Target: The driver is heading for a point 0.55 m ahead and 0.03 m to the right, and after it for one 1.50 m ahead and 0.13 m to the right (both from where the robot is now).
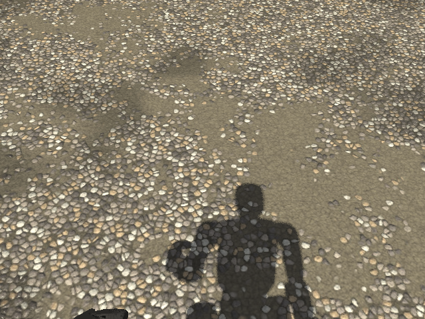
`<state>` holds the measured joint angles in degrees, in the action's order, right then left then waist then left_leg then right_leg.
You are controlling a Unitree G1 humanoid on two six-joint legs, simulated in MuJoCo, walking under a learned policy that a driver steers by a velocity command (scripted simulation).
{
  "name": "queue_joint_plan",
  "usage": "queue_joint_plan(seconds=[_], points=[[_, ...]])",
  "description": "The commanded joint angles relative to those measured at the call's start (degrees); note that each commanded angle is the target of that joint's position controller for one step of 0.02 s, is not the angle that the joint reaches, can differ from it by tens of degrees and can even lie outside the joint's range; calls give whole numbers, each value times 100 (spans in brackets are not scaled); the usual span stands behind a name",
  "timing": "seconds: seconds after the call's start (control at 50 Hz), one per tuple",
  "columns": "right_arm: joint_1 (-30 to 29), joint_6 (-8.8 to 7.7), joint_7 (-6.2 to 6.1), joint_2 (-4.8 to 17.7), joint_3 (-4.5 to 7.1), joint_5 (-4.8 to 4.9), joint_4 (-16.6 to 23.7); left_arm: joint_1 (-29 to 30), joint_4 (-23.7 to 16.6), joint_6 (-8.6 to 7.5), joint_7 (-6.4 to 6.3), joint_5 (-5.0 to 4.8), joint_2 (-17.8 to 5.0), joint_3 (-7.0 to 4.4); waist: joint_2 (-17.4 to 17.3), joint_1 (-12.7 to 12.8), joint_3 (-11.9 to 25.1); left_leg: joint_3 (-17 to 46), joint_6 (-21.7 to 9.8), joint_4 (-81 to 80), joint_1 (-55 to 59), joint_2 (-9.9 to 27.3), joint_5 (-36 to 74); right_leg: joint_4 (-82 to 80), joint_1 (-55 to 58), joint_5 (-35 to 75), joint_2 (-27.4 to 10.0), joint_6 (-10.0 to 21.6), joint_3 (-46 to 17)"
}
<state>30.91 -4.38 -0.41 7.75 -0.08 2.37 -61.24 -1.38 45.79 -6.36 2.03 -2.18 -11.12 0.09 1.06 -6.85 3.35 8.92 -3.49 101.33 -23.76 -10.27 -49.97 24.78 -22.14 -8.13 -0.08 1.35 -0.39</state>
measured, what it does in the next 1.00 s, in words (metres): walks ahead: left foot, then right foot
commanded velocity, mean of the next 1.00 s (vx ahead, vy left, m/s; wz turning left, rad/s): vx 0.50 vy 0.00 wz -0.17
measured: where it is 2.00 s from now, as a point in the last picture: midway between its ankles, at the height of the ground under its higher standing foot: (213, 173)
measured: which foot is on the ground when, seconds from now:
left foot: up 0.00-0.32, down 0.34-0.92, up 0.94-1.00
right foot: down 0.00-0.36, up 0.38-0.90, down 0.92-1.00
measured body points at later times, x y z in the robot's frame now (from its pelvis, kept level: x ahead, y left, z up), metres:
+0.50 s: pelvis +0.28 +0.06 +0.00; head +0.30 +0.08 +0.45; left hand +0.30 +0.33 -0.15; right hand +0.44 -0.17 -0.11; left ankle +0.32 +0.15 -0.74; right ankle +0.22 -0.11 -0.64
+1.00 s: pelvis +0.55 -0.01 -0.02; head +0.60 -0.02 +0.43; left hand +0.78 +0.20 -0.13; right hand +0.54 -0.28 -0.15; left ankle +0.40 +0.16 -0.63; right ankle +0.61 -0.09 -0.74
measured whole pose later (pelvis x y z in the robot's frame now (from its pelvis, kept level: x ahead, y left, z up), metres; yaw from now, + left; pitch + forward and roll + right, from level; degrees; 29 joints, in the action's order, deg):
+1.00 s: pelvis +0.55 -0.01 -0.02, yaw -15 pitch +3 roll +0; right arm 14.3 -6.6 -0.5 13.7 4.2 1.5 -53.6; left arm -5.0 45.0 -2.9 1.8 -0.8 -13.9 -5.0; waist 0.1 -1.0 -2.8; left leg -0.8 0.4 67.9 -15.9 2.7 -26.5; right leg 33.4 -26.6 -10.0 4.9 6.2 1.7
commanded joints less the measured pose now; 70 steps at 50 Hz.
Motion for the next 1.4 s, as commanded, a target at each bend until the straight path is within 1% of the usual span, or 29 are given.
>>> queue_joint_plan(seconds=[0.02,0.04,0.06,0.1,0.12,0.14,0.16,0.22,0.3,0.34,0.36,0.38,0.4,0.42,0.48,0.52,0.7,0.82,0.86,0.9,0.92,0.94,0.96,0.98,1.04,1.1,1.2,1.32,1.4], points=[[-557,-163,-134,545,110,305,954,-3117,855,345,-172,-74,-1037,-456,585,1461,1617,-384,320,2169,-5362,976,851,303,5632,1218,-2722,1877,-2670],[-1390,-5,-233,559,175,150,1217,-2412,731,370,-217,112,-382,-274,-587,1178,584,-588,296,1558,-4808,1085,1905,-648,3674,-232,-2307,1622,-2492],[-1245,122,-282,327,157,157,1289,-1806,750,317,-237,287,-642,-285,-226,609,84,-386,316,1034,-4089,1325,2357,-871,2083,-386,-2593,1816,-2902],[-1562,166,-237,246,181,69,1462,-914,641,102,-192,230,-106,-74,-14,151,-1129,289,181,-1285,-3345,1563,3239,-1014,-228,-38,-1841,1075,-1613],[-1513,113,-235,299,239,-73,1518,-793,631,124,-236,296,-316,-142,110,100,-1042,-246,252,-2847,-2140,1431,3893,-1324,-1126,123,-1116,910,-601],[-1707,31,-203,354,271,-244,1560,-899,629,103,-313,299,-577,-198,322,190,-791,-519,321,-3988,-1417,1421,4822,-1277,-1242,895,-906,892,-307],[-1904,-30,-141,313,260,-267,1573,-1117,716,106,-384,251,-704,-236,291,270,-436,-649,357,-4833,-809,1404,5549,-1119,-1056,1232,-798,852,-89],[-2702,31,22,276,186,-101,1891,-1484,827,137,-446,-8,-1135,-410,457,489,-256,-621,354,-6032,-749,1357,5552,-1210,231,1368,-1266,948,-521],[-3476,37,164,700,290,-133,2180,-2214,1051,245,-358,-16,-1057,-500,190,844,-617,-865,-4,-6931,-983,1242,4719,-815,1414,1104,-1548,800,-721],[-2654,34,128,1021,462,-143,1960,-2277,1080,267,-306,40,-1061,-491,205,424,-65,-1140,-236,-7142,445,943,4373,274,1465,2381,-1139,569,-330],[-1475,12,73,1462,619,-186,1703,-2200,961,222,-289,123,-926,-432,-52,-57,699,-386,-571,-6757,2395,1552,5391,1904,366,2145,-784,345,-12],[-510,25,84,2072,768,-180,1452,-2625,833,53,-204,115,-232,-176,-1514,-142,1835,2015,-1501,-7287,4784,3109,4456,4434,-1917,-658,36,-49,254],[14,40,89,1708,686,-171,1356,-2471,939,-82,-140,36,-622,-300,-1296,-352,2272,3260,-1555,-7954,5019,3298,3807,5162,-2547,-2401,184,47,-815],[-610,19,65,1537,625,-199,1431,-1945,768,-92,-182,-109,-996,-454,-1045,-204,1347,2403,-1275,-8059,4341,3177,3786,5417,-3117,-2023,-56,120,-799],[-2141,-90,116,939,477,-287,1594,-1536,591,180,-417,60,-783,-536,-684,650,160,707,-804,-8744,1709,2572,4546,4382,-2107,-805,-665,134,-577],[-2146,-139,127,894,508,-304,1461,-1693,651,317,-415,43,-545,-541,-654,843,71,240,-723,-9044,1240,2469,4632,4249,-1793,-446,-648,180,-611],[-1584,-183,-126,1085,563,-259,910,-246,149,357,-179,128,-394,-547,-461,581,-448,-1352,-447,-9300,1608,2361,5481,1969,-1961,1702,-386,164,-428],[-1123,-55,-164,1383,674,-178,668,656,-371,370,78,97,-384,-464,-427,327,-798,-1699,-357,-8765,2878,2743,6366,1189,-2206,608,-316,360,160],[-1261,-10,-184,1582,730,-125,730,469,-466,372,133,108,-537,-532,-683,534,-532,-1912,-249,-8077,2934,2725,8317,1109,-1393,-114,21,549,605],[-1424,55,-205,1736,754,-85,786,-787,-221,380,120,84,-924,-751,-762,1242,135,-2121,-48,-6357,2671,2494,9565,581,417,-13,498,862,834],[-1481,22,-218,1696,729,-140,892,-1812,16,403,20,101,-1411,-956,-387,1676,721,-2124,192,-4684,1224,2289,8133,525,2395,373,20,1203,-158],[-1036,-157,-75,808,440,-327,1220,-1952,22,368,-39,65,-1994,-1021,1178,1083,1218,-1690,538,-2508,-1520,1055,2430,73,4424,-211,-1536,2319,-3423],[-1473,-453,53,1140,472,-114,1327,-2358,-44,352,-80,149,-1691,-897,863,1386,1960,-366,417,-1830,-2160,859,1737,-712,4883,-603,-1899,2497,-4684],[-2049,-568,90,1349,540,54,1493,-2130,-35,317,-116,190,-1335,-802,665,1450,1243,-298,279,-1932,-2674,1154,2260,-719,4491,-47,-1663,2145,-3722],[-2201,-480,-35,1350,614,-191,1498,-1020,-320,231,-130,131,-756,-615,-125,759,345,-400,319,-3258,-1594,1704,3119,-895,2171,1546,-1061,1670,-2064],[-2150,-266,-46,1109,593,-244,1576,-1125,-301,190,-196,130,-856,-602,-55,569,110,-580,512,-4039,-1348,1758,3407,-1140,1421,2057,-983,1634,-1676],[-3036,-221,23,856,437,-223,1776,-1531,-118,172,-258,129,-1017,-632,247,924,-217,-882,417,-6169,-1022,1569,5400,-1303,1068,2028,-599,1168,-757],[-3736,-199,215,1072,405,-91,2074,-1904,175,153,-251,187,-1105,-640,213,1189,-578,-808,41,-6925,-1591,1436,5468,-1210,2366,1683,-1172,992,-733],[-3272,-186,340,1284,473,-106,2073,-1676,140,250,-329,201,-1285,-692,382,832,-161,-1137,-293,-7003,-785,982,4441,-272,2884,4230,-1237,740,-327]])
